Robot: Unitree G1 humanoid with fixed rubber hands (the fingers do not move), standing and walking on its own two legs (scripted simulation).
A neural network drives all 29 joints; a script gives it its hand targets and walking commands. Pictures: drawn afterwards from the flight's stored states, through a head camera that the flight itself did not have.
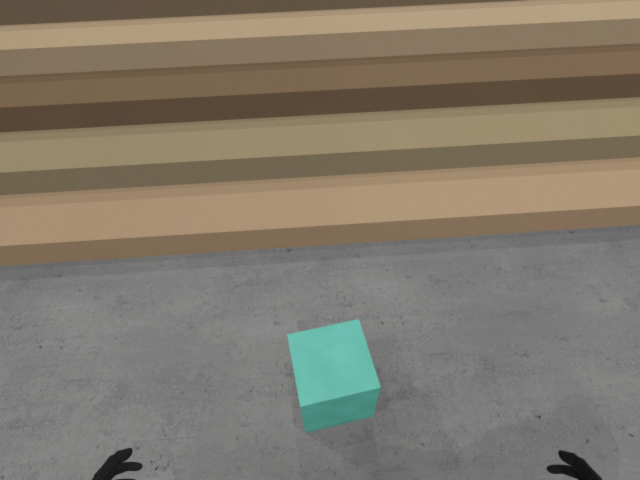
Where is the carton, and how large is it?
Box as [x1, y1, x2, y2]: [287, 319, 380, 432]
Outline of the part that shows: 358,319 287,334 305,432 371,416 373,413 380,386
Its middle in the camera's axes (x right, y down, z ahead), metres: +0.03 +0.41 +1.13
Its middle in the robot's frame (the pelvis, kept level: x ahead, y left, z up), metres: +0.48 +0.01 -0.66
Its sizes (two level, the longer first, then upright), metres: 0.210 0.200 0.250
